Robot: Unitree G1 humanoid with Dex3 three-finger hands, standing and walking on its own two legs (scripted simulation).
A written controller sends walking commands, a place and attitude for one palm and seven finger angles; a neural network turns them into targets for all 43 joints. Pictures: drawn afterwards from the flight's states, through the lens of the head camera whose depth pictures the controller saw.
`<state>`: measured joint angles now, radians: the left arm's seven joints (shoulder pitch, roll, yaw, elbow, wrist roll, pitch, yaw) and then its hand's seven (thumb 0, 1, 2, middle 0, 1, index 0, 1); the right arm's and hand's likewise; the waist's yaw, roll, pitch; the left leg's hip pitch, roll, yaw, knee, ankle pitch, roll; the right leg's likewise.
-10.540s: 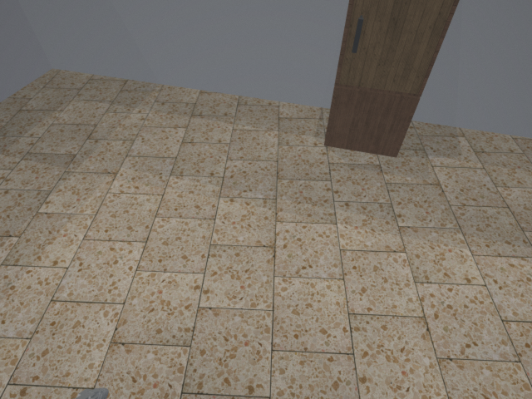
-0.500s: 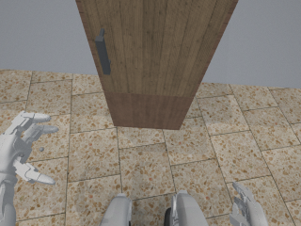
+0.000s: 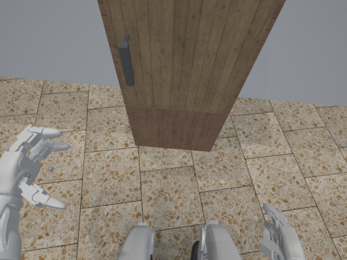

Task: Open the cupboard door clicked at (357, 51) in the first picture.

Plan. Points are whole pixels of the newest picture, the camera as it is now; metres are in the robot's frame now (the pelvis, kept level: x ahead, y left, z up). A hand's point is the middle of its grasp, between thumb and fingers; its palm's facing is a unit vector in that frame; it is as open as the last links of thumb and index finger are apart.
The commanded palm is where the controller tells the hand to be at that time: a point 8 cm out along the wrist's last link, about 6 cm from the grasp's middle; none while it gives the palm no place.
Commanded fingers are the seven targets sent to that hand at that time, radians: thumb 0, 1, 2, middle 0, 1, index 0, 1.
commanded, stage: move the hooked fingers beside the handle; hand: left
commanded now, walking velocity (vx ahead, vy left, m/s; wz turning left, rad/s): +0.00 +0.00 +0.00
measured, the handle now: (128, 61) +0.62 +0.17 +0.02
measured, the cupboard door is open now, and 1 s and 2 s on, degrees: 0 0 0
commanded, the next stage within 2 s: none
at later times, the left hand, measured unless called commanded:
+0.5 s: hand (69, 130) +0.38 +0.26 +0.03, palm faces -0.02 -1.00 -0.04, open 14.0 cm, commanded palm +0.36 +0.31 +0.04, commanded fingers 0.00 -0.50 0.30 -0.30 -1.20 -0.30 -1.20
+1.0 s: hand (84, 99) +0.47 +0.25 +0.03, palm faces -0.02 -1.00 -0.03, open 14.0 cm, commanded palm +0.45 +0.30 +0.03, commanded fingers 0.00 -0.50 0.30 -0.30 -1.20 -0.30 -1.20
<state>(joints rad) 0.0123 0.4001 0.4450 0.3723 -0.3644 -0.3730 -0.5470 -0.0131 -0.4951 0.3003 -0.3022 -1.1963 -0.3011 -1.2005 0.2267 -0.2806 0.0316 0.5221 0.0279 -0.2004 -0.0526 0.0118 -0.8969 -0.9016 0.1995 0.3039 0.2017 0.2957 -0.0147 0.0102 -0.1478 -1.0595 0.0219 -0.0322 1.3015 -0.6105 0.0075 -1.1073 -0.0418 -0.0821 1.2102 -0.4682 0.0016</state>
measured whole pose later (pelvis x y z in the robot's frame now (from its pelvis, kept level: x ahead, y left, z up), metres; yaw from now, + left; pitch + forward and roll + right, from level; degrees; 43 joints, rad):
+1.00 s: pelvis -0.01 +0.00 -0.01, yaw -2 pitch +27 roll -3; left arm -0.72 0.61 0.54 1.03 -0.16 -0.41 -0.49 -0.01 -0.49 0.30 -0.30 -1.20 -0.30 -1.20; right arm 0.29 -0.29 0.05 0.59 0.00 -0.03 -0.03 0.01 -0.90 -0.90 0.20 0.30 0.20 0.30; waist -0.14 0.01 -0.13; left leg -1.21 0.04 -0.02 1.35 -0.61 0.01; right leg -1.27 -0.02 -0.07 1.24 -0.44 0.00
